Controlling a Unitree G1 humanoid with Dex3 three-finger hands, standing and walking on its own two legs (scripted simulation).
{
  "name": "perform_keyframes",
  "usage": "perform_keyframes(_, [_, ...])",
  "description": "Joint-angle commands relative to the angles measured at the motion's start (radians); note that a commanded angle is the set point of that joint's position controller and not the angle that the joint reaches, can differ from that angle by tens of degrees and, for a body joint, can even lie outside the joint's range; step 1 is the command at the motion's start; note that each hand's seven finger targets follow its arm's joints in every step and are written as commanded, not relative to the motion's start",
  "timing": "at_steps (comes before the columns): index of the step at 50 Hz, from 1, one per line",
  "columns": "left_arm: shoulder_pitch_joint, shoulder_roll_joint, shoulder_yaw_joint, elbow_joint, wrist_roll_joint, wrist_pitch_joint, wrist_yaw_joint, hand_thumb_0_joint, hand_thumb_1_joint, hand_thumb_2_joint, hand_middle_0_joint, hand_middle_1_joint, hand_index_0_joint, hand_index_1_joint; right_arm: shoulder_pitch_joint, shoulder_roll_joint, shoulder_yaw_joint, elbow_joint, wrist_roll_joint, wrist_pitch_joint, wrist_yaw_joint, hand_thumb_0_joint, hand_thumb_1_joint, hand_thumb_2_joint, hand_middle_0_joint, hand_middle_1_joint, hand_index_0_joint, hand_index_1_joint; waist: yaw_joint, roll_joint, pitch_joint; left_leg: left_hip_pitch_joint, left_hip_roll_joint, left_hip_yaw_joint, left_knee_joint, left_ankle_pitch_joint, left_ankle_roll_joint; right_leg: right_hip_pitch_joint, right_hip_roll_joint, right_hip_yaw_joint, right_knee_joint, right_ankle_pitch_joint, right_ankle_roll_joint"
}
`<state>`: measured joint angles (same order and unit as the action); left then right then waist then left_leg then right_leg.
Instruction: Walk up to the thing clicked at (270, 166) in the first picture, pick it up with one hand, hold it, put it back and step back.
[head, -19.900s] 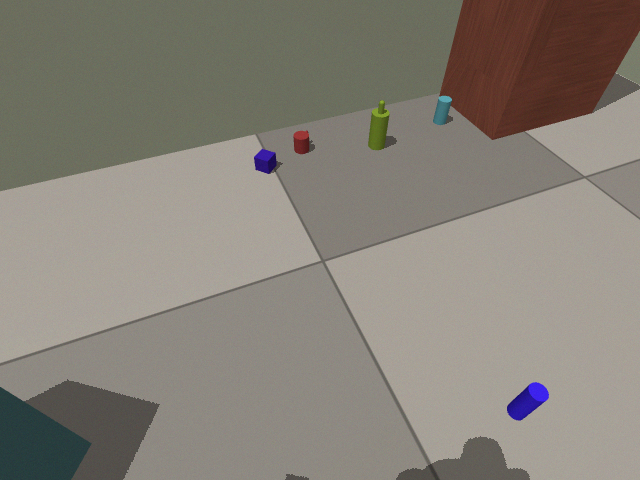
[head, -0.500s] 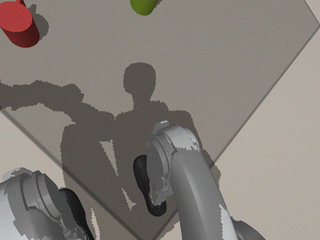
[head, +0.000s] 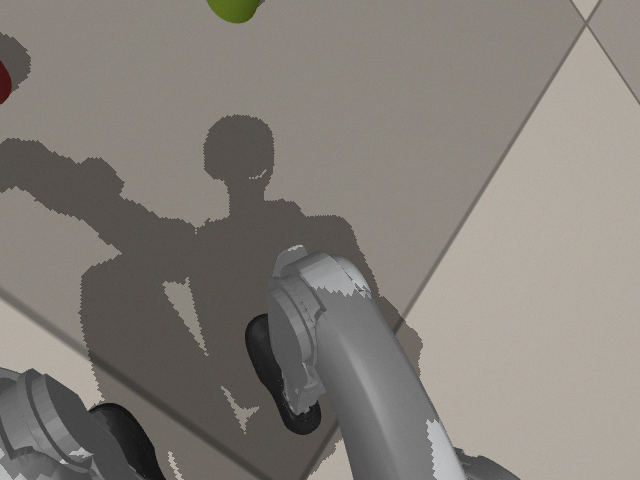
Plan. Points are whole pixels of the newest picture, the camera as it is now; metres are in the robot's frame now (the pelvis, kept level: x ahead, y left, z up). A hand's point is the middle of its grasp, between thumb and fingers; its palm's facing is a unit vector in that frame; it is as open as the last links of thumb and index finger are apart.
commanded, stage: approach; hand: left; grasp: from above
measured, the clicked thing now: out of the picture +0.46 +0.36 -0.28
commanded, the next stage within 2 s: rest palm in 0.14 s
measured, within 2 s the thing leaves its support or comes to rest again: neither
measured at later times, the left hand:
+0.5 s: hand out of the picture +0.45 +0.34 -0.21, palm faces +0.02 -0.45 -0.89, open 14.0 cm
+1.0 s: hand out of the picture +0.45 +0.35 -0.25, palm faces +0.02 -0.43 -0.90, open 13.9 cm
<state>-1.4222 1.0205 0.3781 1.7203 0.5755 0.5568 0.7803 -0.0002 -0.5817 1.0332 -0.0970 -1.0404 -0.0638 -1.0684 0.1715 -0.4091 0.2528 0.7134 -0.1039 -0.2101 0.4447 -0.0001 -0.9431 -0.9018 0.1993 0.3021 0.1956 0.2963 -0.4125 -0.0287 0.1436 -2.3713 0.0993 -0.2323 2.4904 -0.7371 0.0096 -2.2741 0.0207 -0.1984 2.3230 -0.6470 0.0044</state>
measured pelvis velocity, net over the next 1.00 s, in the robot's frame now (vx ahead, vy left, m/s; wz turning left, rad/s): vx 0.00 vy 0.00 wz -0.01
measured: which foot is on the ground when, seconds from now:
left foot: down 0.00-1.00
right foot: down 0.00-1.00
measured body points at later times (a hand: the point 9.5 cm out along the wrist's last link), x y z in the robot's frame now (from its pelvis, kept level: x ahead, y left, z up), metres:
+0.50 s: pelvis +0.00 +0.00 +0.01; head +0.31 +0.10 +0.32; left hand +0.45 +0.36 -0.16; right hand +0.02 -0.27 -0.05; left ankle +0.05 +0.13 -0.28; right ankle +0.11 -0.11 -0.28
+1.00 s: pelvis +0.00 +0.00 +0.00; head +0.31 +0.11 +0.30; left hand +0.45 +0.37 -0.20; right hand +0.01 -0.24 -0.06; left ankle +0.05 +0.13 -0.28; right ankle +0.11 -0.11 -0.28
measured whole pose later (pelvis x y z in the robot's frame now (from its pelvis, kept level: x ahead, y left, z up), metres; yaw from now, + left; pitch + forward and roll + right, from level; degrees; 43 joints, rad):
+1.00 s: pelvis +0.00 +0.00 +0.00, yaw -1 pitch +31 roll -14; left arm -1.37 1.07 0.37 1.77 0.50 0.47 0.85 0.00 -0.52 1.06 -0.10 -1.04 -0.08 -1.07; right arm 0.09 -0.39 0.35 0.69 -0.16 -0.22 0.47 0.00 -0.94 -0.91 0.20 0.30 0.20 0.30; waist -0.45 -0.13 0.23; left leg -2.36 0.08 -0.27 2.52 -0.75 0.00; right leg -2.25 0.02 -0.22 2.34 -0.66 0.00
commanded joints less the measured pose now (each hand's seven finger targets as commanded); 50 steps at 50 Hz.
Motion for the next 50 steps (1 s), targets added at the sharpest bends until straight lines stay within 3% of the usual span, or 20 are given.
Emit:
perform_keyframes(1, [-0.122, 0.118, -0.023, -0.084, -0.028, 0.011, -0.006, 0.0, -0.522, 0.953, -0.074, -1.048, -0.07, -1.053, 0.268, -0.279, -0.101, 0.047, 0.025, 0.007, 0.006, 0.0, -0.92, -0.902, 0.2, 0.3, 0.2, 0.3, -0.003, 0.343, -0.713, 0.419, -0.026, 0.069, -0.231, 0.264, 0.014, 0.444, 0.068, -0.041, -0.216, 0.304, 0.011])
perform_keyframes(5, [-0.158, 0.116, -0.024, -0.12, -0.008, -0.014, -0.001, 0.0, -0.515, 0.978, -0.081, -1.042, -0.072, -1.054, 0.252, -0.267, -0.112, 0.068, 0.013, 0.007, -0.003, 0.0, -0.917, -0.901, 0.2, 0.3, 0.2, 0.3, -0.011, 0.379, -0.644, 0.443, -0.023, 0.053, -0.267, 0.183, 0.01, 0.38, 0.064, -0.041, -0.22, 0.22, -0.001])
perform_keyframes(9, [-0.276, 0.107, -0.004, -0.231, 0.009, -0.041, 0.029, 0.0, -0.511, 0.968, -0.078, -1.035, -0.07, -1.045, 0.216, -0.266, -0.124, 0.08, -0.015, -0.001, -0.004, 0.0, -0.92, -0.903, 0.2, 0.3, 0.2, 0.3, -0.021, 0.531, -0.673, 0.607, -0.013, 0.031, -0.311, 0.19, -0.02, 0.327, 0.039, -0.05, -0.201, 0.222, -0.023])
perform_keyframes(10, [-0.27, 0.073, -0.019, -0.208, 0.011, -0.042, 0.035, 0.0, -0.508, 0.963, -0.076, -1.042, -0.07, -1.049, 0.205, -0.265, -0.126, 0.082, -0.022, -0.004, -0.002, 0.0, -0.919, -0.902, 0.2, 0.3, 0.2, 0.3, -0.039, 0.543, -0.653, 0.63, -0.012, 0.028, -0.32, 0.187, -0.026, 0.324, 0.034, -0.053, -0.196, 0.221, -0.026])
perform_keyframes(12, [-0.334, 0.063, -0.027, -0.253, 0.014, -0.051, 0.05, 0.0, -0.519, 0.974, -0.076, -1.037, -0.067, -1.048, 0.206, -0.269, -0.123, 0.108, -0.033, -0.006, 0.006, 0.0, -0.919, -0.903, 0.2, 0.3, 0.2, 0.3, -0.055, 0.607, -0.693, 0.702, -0.006, 0.014, -0.33, 0.199, -0.04, 0.313, 0.025, -0.061, -0.183, 0.228, -0.03])
perform_keyframes(14, [-0.283, 0.025, -0.052, -0.162, 0.009, -0.047, 0.057, 0.0, -0.528, 0.963, -0.072, -1.009, -0.056, -1.028, 0.203, -0.28, -0.118, 0.122, -0.039, -0.012, 0.012, 0.0, -0.913, -0.907, 0.199, 0.3, 0.199, 0.3, -0.083, 0.566, -0.644, 0.677, -0.012, 0.02, -0.323, 0.173, -0.035, 0.31, 0.026, -0.06, -0.199, 0.22, -0.028])
perform_keyframes(15, [-0.311, 0.022, -0.056, -0.201, 0.005, -0.051, 0.058, 0.0, -0.533, 0.966, -0.072, -1.016, -0.056, -1.035, 0.215, -0.277, -0.113, 0.13, -0.045, -0.009, 0.014, 0.0, -0.917, -0.909, 0.199, 0.301, 0.199, 0.301, -0.087, 0.568, -0.66, 0.68, -0.016, 0.021, -0.309, 0.19, -0.034, 0.315, 0.019, -0.058, -0.196, 0.235, -0.026])
perform_keyframes(18, [-0.247, 0.011, -0.055, -0.07, -0.012, -0.048, 0.067, 0.0, -0.547, 1.019, -0.082, -1.035, -0.057, -1.063, 0.222, -0.284, -0.089, 0.118, -0.061, -0.014, 0.022, 0.0, -0.918, -0.909, 0.199, 0.301, 0.2, 0.301, -0.097, 0.463, -0.616, 0.613, -0.026, 0.033, -0.276, 0.242, -0.021, 0.355, 0.023, -0.051, -0.207, 0.286, -0.018])
perform_keyframes(20, [-0.233, 0.043, -0.039, -0.031, -0.026, -0.049, 0.078, 0.0, -0.523, 1.09, -0.1, -1.074, -0.071, -1.106, 0.221, -0.301, -0.079, 0.1, -0.059, -0.016, 0.024, 0.0, -0.916, -0.908, 0.199, 0.301, 0.2, 0.301, -0.09, 0.402, -0.615, 0.568, -0.028, 0.042, -0.249, 0.265, -0.009, 0.388, 0.029, -0.045, -0.222, 0.315, -0.008])
perform_keyframes(22, [-0.213, 0.071, -0.036, 0.002, -0.038, -0.052, 0.086, 0.0, -0.536, 1.054, -0.093, -1.056, -0.067, -1.086, 0.213, -0.304, -0.063, 0.091, -0.065, -0.017, 0.027, 0.0, -0.917, -0.908, 0.199, 0.3, 0.199, 0.3, -0.085, 0.354, -0.614, 0.511, -0.033, 0.057, -0.231, 0.285, 0.004, 0.449, 0.038, -0.04, -0.226, 0.353, 0.004])
perform_keyframes(27, [-0.196, 0.156, -0.042, -0.022, -0.033, -0.06, 0.098, 0.0, -0.542, 0.992, -0.08, -1.022, -0.06, -1.045, 0.187, -0.308, -0.031, 0.058, -0.075, -0.011, 0.035, 0.0, -0.92, -0.908, 0.199, 0.3, 0.199, 0.3, -0.073, 0.335, -0.65, 0.442, -0.042, 0.085, -0.207, 0.306, 0.02, 0.55, 0.048, -0.031, -0.222, 0.408, 0.023])
perform_keyframes(29, [-0.228, 0.195, -0.013, -0.052, -0.044, -0.065, 0.11, 0.0, -0.552, 1.004, -0.082, -1.006, -0.055, -1.036, 0.179, -0.313, -0.034, 0.042, -0.076, -0.006, 0.038, 0.0, -0.92, -0.909, 0.199, 0.301, 0.199, 0.301, -0.068, 0.36, -0.673, 0.457, -0.037, 0.079, -0.209, 0.309, 0.019, 0.557, 0.044, -0.035, -0.212, 0.412, 0.022])
perform_keyframes(30, [-0.215, 0.188, -0.018, -0.061, -0.065, -0.065, 0.109, 0.0, -0.549, 0.989, -0.077, -1.014, -0.054, -1.039, 0.166, -0.305, -0.023, 0.045, -0.083, -0.008, 0.041, 0.0, -0.922, -0.909, 0.199, 0.301, 0.2, 0.301, -0.071, 0.365, -0.661, 0.445, -0.04, 0.083, -0.209, 0.29, 0.02, 0.566, 0.045, -0.035, -0.209, 0.394, 0.023])
perform_keyframes(36, [-0.218, 0.213, -0.018, -0.078, -0.086, -0.079, 0.104, 0.0, -0.565, 1.013, -0.078, -0.991, -0.044, -1.029, 0.164, -0.329, -0.008, 0.034, -0.072, -0.007, 0.035, 0.0, -0.922, -0.91, 0.199, 0.301, 0.2, 0.301, -0.088, 0.411, -0.676, 0.457, -0.031, 0.075, -0.201, 0.221, 0.013, 0.535, 0.057, -0.041, -0.224, 0.304, 0.016])
perform_keyframes(39, [-0.226, 0.247, -0.007, -0.113, -0.067, -0.084, 0.105, 0.0, -0.564, 1.026, -0.08, -1.002, -0.045, -1.041, 0.164, -0.327, 0.002, 0.022, -0.061, -0.007, 0.032, 0.0, -0.922, -0.911, 0.199, 0.301, 0.199, 0.301, -0.081, 0.449, -0.696, 0.499, -0.022, 0.057, -0.201, 0.229, 0.004, 0.505, 0.057, -0.051, -0.216, 0.293, 0.008])
perform_keyframes(41, [-0.229, 0.224, -0.025, -0.107, -0.07, -0.083, 0.101, 0.0, -0.569, 1.044, -0.083, -1.007, -0.045, -1.05, 0.147, -0.326, 0.007, 0.033, -0.069, -0.007, 0.032, 0.0, -0.925, -0.912, 0.199, 0.301, 0.2, 0.301, -0.093, 0.479, -0.651, 0.545, -0.018, 0.033, -0.215, 0.229, -0.006, 0.446, 0.049, -0.066, -0.189, 0.291, 0.0])
perform_keyframes(45, [-0.185, 0.21, -0.045, -0.059, -0.038, -0.089, 0.103, 0.0, -0.523, 1.103, -0.105, -1.068, -0.069, -1.108, 0.154, -0.34, 0.008, 0.032, -0.061, -0.004, 0.028, 0.0, -0.923, -0.911, 0.199, 0.3, 0.199, 0.3, -0.116, 0.474, -0.6, 0.535, -0.014, 0.023, -0.21, 0.223, -0.005, 0.425, 0.055, -0.075, -0.19, 0.296, -0.004])
perform_keyframes(47, [-0.193, 0.22, -0.039, -0.056, -0.039, -0.094, 0.104, 0.0, -0.496, 1.129, -0.114, -1.1, -0.082, -1.136, 0.159, -0.329, 0.013, 0.039, -0.064, -0.003, 0.027, 0.0, -0.923, -0.911, 0.199, 0.3, 0.199, 0.3, -0.115, 0.447, -0.582, 0.498, -0.017, 0.029, -0.202, 0.233, -0.001, 0.443, 0.056, -0.072, -0.192, 0.313, 0.0])
perform_keyframes(50, [-0.165, 0.202, -0.037, -0.03, -0.054, -0.096, 0.109, 0.0, -0.5, 1.065, -0.097, -1.065, -0.072, -1.093, 0.165, -0.336, 0.014, 0.021, -0.065, -0.013, 0.033, 0.0, -0.919, -0.908, 0.199, 0.3, 0.2, 0.3, -0.122, 0.429, -0.562, 0.51, -0.016, 0.02, -0.197, 0.248, -0.001, 0.434, 0.059, -0.079, -0.189, 0.326, 0.0])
